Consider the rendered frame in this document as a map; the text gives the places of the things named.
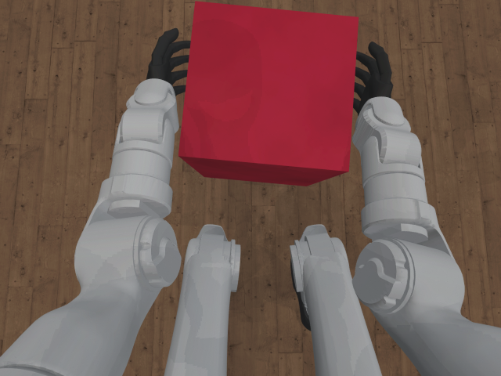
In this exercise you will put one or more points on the robot right upper arm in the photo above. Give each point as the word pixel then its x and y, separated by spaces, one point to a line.
pixel 416 294

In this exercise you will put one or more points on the robot left hand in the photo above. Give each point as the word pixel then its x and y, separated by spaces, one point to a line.
pixel 162 64

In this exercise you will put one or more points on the right robot forearm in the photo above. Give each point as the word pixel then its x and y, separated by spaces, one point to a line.
pixel 393 178

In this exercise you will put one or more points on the right robot foot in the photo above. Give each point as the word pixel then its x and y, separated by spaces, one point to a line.
pixel 304 315

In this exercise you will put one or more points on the robot right hand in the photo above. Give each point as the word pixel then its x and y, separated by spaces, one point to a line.
pixel 377 80

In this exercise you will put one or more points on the left robot forearm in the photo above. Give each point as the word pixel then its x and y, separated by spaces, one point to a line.
pixel 142 159

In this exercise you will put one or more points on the carton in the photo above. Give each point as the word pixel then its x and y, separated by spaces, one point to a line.
pixel 269 94

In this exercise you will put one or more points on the right robot thigh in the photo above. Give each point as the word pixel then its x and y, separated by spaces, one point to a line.
pixel 341 342

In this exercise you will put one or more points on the robot left upper arm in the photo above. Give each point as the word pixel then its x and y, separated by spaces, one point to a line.
pixel 121 266

